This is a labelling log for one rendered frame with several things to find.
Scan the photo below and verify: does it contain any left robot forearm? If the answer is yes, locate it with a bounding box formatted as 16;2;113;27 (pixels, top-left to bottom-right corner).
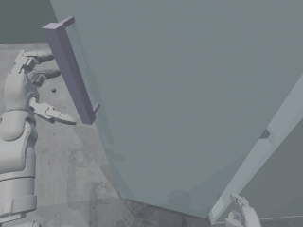
0;110;38;227

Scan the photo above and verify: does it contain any fridge door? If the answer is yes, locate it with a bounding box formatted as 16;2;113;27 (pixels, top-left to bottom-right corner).
50;0;303;218

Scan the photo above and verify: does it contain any right robot hand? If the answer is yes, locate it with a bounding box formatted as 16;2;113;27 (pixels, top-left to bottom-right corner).
225;193;261;227

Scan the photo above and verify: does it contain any handle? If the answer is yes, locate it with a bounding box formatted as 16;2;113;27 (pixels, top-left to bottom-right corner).
42;16;100;125

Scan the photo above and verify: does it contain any left robot hand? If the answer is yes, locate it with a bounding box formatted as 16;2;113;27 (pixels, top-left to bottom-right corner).
4;50;77;125

